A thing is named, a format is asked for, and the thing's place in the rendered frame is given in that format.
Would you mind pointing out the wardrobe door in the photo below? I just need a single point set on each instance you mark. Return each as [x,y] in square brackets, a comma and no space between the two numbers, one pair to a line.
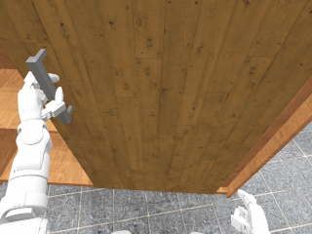
[167,95]
[285,115]

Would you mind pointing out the left robot upper arm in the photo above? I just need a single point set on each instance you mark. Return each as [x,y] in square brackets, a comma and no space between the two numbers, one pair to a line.
[37,225]

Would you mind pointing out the robot left hand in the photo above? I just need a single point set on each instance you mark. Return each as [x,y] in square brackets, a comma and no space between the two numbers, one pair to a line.
[31,100]

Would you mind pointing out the handle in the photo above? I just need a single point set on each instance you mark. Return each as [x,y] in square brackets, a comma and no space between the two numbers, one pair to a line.
[45,82]

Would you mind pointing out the robot right hand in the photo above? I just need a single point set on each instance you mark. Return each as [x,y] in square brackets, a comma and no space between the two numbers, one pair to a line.
[246,220]

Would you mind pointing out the robot left forearm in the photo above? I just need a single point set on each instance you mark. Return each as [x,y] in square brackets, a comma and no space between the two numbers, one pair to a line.
[27,185]

